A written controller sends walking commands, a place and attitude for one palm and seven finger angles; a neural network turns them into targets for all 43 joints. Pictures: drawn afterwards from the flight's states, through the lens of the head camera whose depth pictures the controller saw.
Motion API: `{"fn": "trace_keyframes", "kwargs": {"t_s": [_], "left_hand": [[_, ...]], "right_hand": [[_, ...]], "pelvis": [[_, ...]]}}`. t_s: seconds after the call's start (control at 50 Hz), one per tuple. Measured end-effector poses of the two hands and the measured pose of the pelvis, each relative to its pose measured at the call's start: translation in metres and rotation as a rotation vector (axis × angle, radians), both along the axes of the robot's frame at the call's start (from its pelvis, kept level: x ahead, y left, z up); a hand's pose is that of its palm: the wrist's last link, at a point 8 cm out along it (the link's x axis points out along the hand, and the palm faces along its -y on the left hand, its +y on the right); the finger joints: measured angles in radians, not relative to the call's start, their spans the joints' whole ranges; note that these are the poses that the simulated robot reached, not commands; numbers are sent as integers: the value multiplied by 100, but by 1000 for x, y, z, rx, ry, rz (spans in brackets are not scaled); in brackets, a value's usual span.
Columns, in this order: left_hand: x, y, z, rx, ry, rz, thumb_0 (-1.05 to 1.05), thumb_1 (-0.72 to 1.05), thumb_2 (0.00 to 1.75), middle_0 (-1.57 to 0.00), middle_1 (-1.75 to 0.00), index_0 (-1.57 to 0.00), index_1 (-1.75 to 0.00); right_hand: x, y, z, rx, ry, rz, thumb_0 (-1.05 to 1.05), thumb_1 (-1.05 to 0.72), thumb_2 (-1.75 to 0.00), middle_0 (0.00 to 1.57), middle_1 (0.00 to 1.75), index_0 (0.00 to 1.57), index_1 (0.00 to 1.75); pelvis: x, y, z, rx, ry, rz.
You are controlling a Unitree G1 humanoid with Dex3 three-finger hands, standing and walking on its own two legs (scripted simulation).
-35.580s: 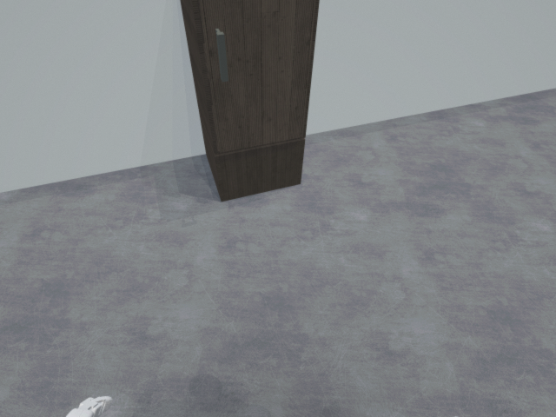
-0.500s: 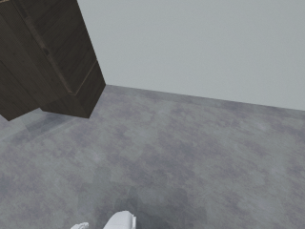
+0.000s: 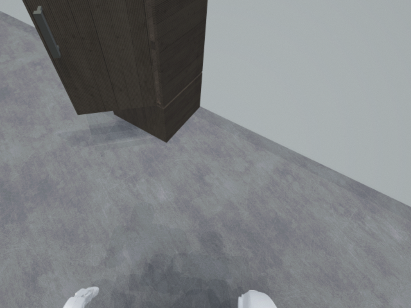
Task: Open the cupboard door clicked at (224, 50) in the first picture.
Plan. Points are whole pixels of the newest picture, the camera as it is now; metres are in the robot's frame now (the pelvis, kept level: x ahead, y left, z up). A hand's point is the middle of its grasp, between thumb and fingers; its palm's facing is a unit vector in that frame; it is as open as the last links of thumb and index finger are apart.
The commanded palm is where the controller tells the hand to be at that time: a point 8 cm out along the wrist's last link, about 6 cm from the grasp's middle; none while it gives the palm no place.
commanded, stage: turn to face it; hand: left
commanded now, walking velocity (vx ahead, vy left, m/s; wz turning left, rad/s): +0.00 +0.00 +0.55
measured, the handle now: (48, 32) +0.92 +0.61 -0.03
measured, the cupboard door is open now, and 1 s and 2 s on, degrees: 46 46 46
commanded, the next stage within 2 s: take the last steps up to it in 0.42 s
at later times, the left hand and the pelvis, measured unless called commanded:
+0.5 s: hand out of the picture +0.01 +0.13 -0.16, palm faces +0.29 -0.92 -0.26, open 7.3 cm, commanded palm none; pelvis +0.00 -0.07 +0.00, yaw +16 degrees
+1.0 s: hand out of the picture -0.02 +0.21 -0.18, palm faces +0.43 -0.89 -0.17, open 7.4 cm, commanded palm none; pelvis +0.02 +0.02 +0.00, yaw +23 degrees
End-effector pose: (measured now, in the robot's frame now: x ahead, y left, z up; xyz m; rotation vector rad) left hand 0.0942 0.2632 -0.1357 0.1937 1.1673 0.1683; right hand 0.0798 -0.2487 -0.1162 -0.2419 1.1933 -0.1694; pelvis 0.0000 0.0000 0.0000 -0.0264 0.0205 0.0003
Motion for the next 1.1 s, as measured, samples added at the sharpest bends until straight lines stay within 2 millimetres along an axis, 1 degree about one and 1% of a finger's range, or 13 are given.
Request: {"fn": "trace_keyframes", "kwargs": {"t_s": [0.1, 0.22, 0.3, 0.38, 0.46, 0.52, 0.58, 0.72, 0.78, 0.84, 0.9, 1.02, 1.1], "left_hand": [[13, -15, 8, 7, -50, 17, 1, 91, 90, -20, -30, -20, -30], [13, -45, 14, 38, -102, 45, 1, 90, 90, -20, -30, -20, -30], [-13, -64, 18, 58, -82, 82, 1, 90, 90, -20, -30, -21, -30], [-49, -79, 21, 44, -25, 158, 1, 90, 90, -20, -30, -21, -30], [-84, -90, 16, 21, 22, 239, 1, 90, 90, -20, -30, -21, -30], [-115, -92, 12, 11, 60, 301, 1, 91, 90, -20, -30, -21, -30], [-148, -92, 5, -7, 108, 355, 0, 91, 90, -20, -30, -21, -30], [-225, -81, -21, -81, 228, 484, 1, 91, 90, -20, -30, -21, -30], [-239, -70, -29, -106, 281, 506, 1, 91, 90, -20, -30, -21, -30], [-226, -54, -24, -115, 268, 497, 1, 91, 90, -20, -30, -20, -30], [-198, -37, -16, -111, 205, 480, 1, 91, 90, -20, -30, -20, -30], [-129, -7, -10, -92, 95, 435, 1, 91, 90, -19, -30, -20, -30], [-76, 7, -9, -84, 51, 389, 1, 91, 90, -19, -30, -20, -30]], "right_hand": [[-16, -9, -10, 25, 61, 6, 1, -90, -90, 20, 30, 20, 30], [-27, -37, -35, 61, 123, 18, 1, -90, -90, 20, 30, 20, 30], [-18, -55, -44, 74, 142, 49, 1, -90, -90, 20, 30, 20, 30], [-1, -64, -39, 74, 145, 96, 1, -90, -90, 20, 30, 20, 29], [20, -63, -32, 63, 139, 158, 1, -91, -90, 20, 30, 20, 29], [40, -55, -29, 50, 124, 214, 1, -91, -90, 20, 30, 19, 29], [63, -38, -25, 42, 89, 276, 1, -91, -90, 20, 30, 19, 29], [110, 27, -11, 33, -46, 431, 1, -91, -90, 20, 30, 19, 29], [113, 50, -8, 30, -92, 459, 1, -91, -90, 20, 30, 19, 29], [98, 61, -5, 29, -69, 450, 1, -90, -90, 20, 30, 20, 29], [75, 65, -6, 28, -5, 420, 0, -91, -90, 20, 30, 20, 30], [27, 53, -12, 7, 167, 338, 0, -93, -90, 20, 30, 20, 30], [-3, 49, -16, 7, 286, 272, 1, -92, -90, 20, 30, 20, 30]], "pelvis": [[0, -14, -1, 8, 5, 52], [-1, -43, -11, 38, 13, 118], [-3, -57, -11, 47, -6, 169], [-2, -66, -4, 65, -18, 221], [0, -71, -1, 76, -18, 265], [-1, -70, 0, 76, -18, 295], [-4, -65, -2, 70, -20, 318], [-8, -35, -12, 41, -16, 370], [-9, -21, -16, 43, -23, 377], [-4, -7, -8, 31, -28, 384], [4, 5, -1, 24, -30, 396], [28, 22, 2, 30, -27, 399], [51, 30, -1, 38, -21, 395]]}}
